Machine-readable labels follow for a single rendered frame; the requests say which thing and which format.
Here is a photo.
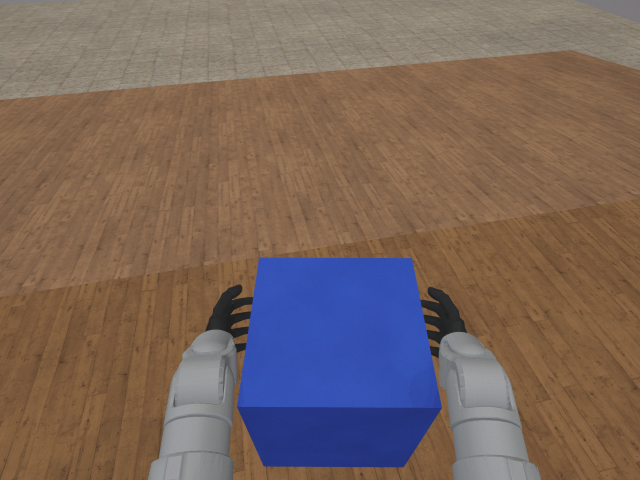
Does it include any robot right hand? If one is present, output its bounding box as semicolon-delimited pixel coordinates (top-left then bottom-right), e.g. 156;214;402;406
420;287;467;358

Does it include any robot left forearm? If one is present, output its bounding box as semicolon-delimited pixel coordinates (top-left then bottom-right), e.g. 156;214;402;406
148;330;238;480

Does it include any carton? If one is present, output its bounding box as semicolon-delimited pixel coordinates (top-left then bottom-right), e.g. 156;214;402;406
237;258;442;467

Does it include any robot left hand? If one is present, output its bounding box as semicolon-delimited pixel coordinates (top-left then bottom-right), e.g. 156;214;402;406
205;285;253;353

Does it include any robot right forearm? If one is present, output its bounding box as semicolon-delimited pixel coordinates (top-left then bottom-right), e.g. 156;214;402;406
439;332;541;480

